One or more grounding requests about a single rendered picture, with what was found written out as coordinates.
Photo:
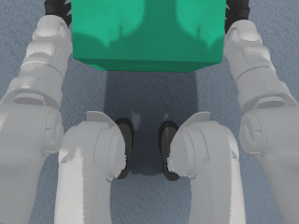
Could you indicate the left robot forearm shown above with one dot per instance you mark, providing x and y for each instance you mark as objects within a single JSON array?
[{"x": 42, "y": 73}]

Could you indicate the right robot hand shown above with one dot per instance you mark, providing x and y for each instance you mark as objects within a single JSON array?
[{"x": 239, "y": 10}]

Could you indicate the left robot foot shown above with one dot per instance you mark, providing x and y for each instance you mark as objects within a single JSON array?
[{"x": 127, "y": 130}]

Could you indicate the right robot forearm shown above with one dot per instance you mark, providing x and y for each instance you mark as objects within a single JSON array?
[{"x": 254, "y": 74}]

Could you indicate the robot right upper arm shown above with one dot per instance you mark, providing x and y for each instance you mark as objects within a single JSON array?
[{"x": 272, "y": 136}]

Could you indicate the left robot hand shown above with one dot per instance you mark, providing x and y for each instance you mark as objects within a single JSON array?
[{"x": 60, "y": 9}]

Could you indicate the robot right shin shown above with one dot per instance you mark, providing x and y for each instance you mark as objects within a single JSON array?
[{"x": 172, "y": 161}]

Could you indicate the robot left upper arm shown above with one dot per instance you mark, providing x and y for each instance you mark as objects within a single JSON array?
[{"x": 28, "y": 135}]

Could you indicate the carton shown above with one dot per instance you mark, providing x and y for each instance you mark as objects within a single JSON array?
[{"x": 173, "y": 36}]

